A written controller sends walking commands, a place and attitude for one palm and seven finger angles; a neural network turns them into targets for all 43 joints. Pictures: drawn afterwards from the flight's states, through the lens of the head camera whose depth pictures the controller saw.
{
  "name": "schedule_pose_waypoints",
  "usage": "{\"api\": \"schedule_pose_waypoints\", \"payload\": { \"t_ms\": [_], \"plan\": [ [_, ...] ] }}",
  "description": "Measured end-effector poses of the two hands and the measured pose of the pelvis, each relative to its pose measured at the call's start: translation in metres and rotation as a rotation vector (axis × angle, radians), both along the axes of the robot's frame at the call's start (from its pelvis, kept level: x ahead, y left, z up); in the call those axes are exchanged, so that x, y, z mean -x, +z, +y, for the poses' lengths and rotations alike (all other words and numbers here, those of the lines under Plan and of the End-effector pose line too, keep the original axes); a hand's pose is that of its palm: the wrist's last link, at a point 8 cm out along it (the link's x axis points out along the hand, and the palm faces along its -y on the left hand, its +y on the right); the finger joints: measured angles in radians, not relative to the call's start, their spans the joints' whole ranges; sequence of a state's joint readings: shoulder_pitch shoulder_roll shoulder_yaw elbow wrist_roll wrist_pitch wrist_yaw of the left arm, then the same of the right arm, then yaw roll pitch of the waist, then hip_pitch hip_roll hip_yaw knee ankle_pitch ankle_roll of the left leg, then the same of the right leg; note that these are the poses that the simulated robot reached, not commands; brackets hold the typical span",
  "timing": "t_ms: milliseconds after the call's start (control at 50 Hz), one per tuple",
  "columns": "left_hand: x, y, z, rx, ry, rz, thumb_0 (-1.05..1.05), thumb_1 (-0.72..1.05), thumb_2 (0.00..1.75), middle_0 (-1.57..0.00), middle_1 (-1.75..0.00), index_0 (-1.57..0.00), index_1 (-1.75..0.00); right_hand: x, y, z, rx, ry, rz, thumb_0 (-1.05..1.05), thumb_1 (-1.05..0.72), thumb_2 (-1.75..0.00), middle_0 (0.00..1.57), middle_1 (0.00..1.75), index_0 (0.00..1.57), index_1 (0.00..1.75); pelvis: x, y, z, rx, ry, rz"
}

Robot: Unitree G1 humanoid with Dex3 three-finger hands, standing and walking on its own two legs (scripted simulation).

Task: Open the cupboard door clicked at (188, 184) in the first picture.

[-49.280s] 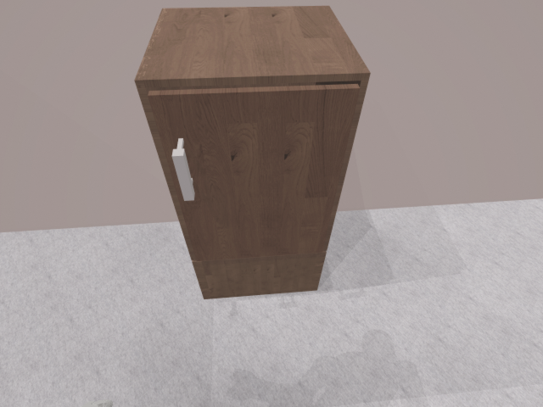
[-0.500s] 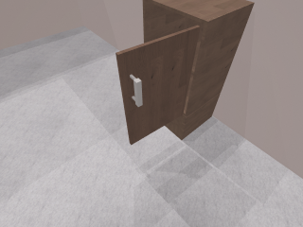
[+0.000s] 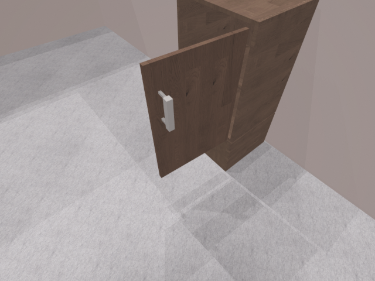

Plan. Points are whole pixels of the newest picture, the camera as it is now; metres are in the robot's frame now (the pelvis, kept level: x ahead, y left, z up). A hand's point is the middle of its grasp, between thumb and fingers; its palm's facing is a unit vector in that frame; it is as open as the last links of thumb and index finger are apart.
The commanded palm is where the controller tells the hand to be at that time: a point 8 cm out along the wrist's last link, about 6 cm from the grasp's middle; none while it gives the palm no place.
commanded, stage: look to check the result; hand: left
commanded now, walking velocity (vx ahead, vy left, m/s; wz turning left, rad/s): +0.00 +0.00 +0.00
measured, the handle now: (165, 111) +0.62 +0.11 -0.03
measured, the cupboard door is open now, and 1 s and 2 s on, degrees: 85 85 85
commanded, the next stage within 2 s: stand and wait in 0.14 s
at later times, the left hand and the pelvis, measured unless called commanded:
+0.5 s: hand out of the picture +0.00 +0.16 -0.17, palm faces +0.05 -0.98 -0.20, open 7.4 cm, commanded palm none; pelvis +0.01 -0.01 +0.00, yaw +0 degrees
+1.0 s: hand out of the picture +0.01 +0.16 -0.17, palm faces +0.04 -0.98 -0.21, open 7.4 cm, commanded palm none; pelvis +0.02 -0.01 +0.00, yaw +0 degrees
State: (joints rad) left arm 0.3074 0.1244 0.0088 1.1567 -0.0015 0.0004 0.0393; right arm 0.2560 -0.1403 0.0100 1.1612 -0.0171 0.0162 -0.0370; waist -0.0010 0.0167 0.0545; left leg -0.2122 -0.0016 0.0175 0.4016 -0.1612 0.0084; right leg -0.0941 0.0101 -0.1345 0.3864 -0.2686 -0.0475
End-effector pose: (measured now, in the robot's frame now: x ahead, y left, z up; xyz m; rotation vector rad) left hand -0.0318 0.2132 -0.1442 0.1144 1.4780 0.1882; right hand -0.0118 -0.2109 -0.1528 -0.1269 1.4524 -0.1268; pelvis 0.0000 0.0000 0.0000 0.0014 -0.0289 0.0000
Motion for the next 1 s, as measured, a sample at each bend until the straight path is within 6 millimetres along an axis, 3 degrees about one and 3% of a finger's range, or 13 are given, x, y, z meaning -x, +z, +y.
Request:
{"api": "schedule_pose_waypoints", "payload": {
  "t_ms": [640, 1000],
  "plan": [
    [-0.028, 0.002, -0.002, -0.017, -0.017, -0.039, 0.00, 0.91, 0.90, -0.20, -0.30, -0.20, -0.30, -0.011, 0.000, -0.009, 0.001, 0.000, -0.003, 0.00, -0.91, -0.90, 0.20, 0.30, 0.20, 0.30, -0.011, 0.000, -0.008, -0.005, -0.003, 0.003],
    [-0.036, 0.003, -0.002, -0.023, -0.021, -0.046, 0.00, 0.91, 0.90, -0.20, -0.30, -0.20, -0.30, -0.029, 0.002, -0.021, 0.020, 0.006, -0.036, 0.00, -0.91, -0.90, 0.20, 0.30, 0.20, 0.30, -0.017, 0.001, -0.012, -0.007, -0.008, 0.004]
  ]
}}
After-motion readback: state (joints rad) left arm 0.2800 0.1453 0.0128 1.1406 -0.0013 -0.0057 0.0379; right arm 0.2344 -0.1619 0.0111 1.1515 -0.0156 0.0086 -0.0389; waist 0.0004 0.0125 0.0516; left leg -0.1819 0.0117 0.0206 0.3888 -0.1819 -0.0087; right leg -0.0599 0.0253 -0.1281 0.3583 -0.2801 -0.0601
